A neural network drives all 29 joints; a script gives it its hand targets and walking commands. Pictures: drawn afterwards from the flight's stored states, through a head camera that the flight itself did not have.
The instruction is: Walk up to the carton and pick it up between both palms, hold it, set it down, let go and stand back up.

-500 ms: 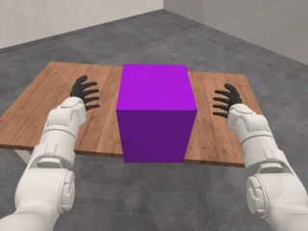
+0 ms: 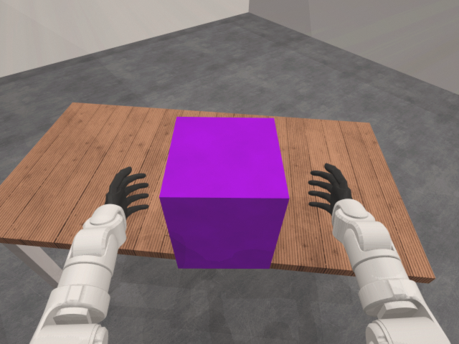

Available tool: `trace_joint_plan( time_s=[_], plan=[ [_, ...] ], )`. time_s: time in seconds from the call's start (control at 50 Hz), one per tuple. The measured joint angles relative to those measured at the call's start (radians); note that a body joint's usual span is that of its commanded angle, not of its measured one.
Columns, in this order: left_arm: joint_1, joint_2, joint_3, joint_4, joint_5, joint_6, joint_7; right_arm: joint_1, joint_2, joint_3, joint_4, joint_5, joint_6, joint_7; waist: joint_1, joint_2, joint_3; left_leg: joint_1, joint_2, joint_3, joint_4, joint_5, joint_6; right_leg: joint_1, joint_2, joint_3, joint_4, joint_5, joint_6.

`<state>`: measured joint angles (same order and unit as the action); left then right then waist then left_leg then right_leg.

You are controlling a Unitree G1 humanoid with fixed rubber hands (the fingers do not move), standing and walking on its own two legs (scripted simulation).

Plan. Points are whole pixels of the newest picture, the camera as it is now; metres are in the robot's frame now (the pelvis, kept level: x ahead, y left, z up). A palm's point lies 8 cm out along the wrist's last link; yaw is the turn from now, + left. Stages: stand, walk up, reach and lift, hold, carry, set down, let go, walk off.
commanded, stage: reach and lift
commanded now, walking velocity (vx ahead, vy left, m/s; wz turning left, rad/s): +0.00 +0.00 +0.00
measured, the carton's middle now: (224, 195) +0.41 +0.02 +0.02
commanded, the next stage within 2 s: none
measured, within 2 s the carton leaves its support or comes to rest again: leaves its support in 1.64 s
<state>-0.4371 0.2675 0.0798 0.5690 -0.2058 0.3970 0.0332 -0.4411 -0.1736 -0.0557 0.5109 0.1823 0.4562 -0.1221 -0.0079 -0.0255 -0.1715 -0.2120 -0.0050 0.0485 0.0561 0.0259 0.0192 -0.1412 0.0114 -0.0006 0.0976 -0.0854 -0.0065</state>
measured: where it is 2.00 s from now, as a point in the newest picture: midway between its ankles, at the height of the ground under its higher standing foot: outside the picture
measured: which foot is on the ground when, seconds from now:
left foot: down 0.00-1.00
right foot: down 0.00-1.00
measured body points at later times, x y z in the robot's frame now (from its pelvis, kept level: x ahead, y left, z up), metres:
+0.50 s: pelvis -0.04 +0.01 -0.01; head -0.05 +0.03 +0.44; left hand +0.33 +0.23 +0.04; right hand +0.33 -0.16 +0.05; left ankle +0.02 +0.11 -0.75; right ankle -0.04 -0.11 -0.75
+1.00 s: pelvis -0.02 +0.04 -0.01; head +0.02 +0.06 +0.44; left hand +0.34 +0.18 -0.04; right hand +0.32 -0.13 -0.02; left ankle +0.02 +0.11 -0.75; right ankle -0.04 -0.11 -0.75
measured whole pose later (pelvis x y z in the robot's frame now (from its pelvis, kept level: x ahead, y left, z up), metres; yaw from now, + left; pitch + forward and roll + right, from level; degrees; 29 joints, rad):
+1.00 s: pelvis -0.02 +0.04 -0.01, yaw -2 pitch +11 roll -1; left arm -0.48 0.03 0.12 1.03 0.00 -0.17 0.13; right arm -0.47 -0.01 -0.11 1.04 -0.01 -0.18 -0.11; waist -0.03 -0.04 -0.15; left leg -0.41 -0.03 0.09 0.27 -0.06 0.07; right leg -0.33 -0.02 0.04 0.27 -0.14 0.02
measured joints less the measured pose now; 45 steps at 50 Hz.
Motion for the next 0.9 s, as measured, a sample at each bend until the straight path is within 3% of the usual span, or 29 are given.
trace_joint_plan(
  time_s=[0.14,0.38,0.5,0.62,0.76,0.9],
  plan=[
    [0.01,-0.005,-0.038,-0.044,-0.012,-0.071,0.014,-0.013,0.019,0.044,-0.06,0.017,-0.062,-0.051,-0.005,-0.017,-0.043,-0.029,0.005,-0.001,0.026,0.0,-0.002,-0.051,0.004,-0.002,0.073,-0.026,-0.005],
    [-0.106,-0.007,-0.028,0.176,0.033,-0.043,0.026,-0.099,0.044,-0.004,0.192,-0.022,-0.04,-0.052,0.003,-0.016,-0.008,-0.081,0.001,0.002,0.137,-0.029,0.011,-0.089,-0.002,0.0,0.154,-0.038,0.002],
    [-0.078,-0.041,-0.012,0.198,0.025,-0.153,0.037,-0.071,0.053,-0.002,0.215,-0.011,-0.158,-0.054,0.02,-0.015,-0.023,-0.182,-0.004,0.013,0.196,-0.041,0.024,-0.193,-0.01,0.01,0.216,-0.049,0.013],
    [-0.101,-0.068,-0.04,0.23,0.039,-0.272,0.061,-0.148,0.079,0.033,0.266,-0.009,-0.302,-0.052,0.022,-0.031,-0.089,-0.273,-0.009,0.017,0.25,-0.061,0.031,-0.28,-0.016,0.012,0.262,-0.066,0.016],
    [-0.148,-0.095,-0.04,0.348,0.11,-0.337,0.083,-0.226,0.089,-0.026,0.458,-0.094,-0.394,-0.029,0.01,-0.028,-0.095,-0.253,-0.016,0.015,0.253,-0.076,0.039,-0.246,-0.021,0.011,0.239,-0.071,0.006],
    [-0.093,-0.169,-0.004,0.463,0.168,-0.449,0.083,-0.127,0.107,-0.067,0.581,-0.167,-0.522,0.015,-0.004,-0.011,-0.019,-0.187,-0.023,0.031,0.214,-0.079,0.049,-0.177,-0.029,0.028,0.18,-0.057,0.009]
  ],
)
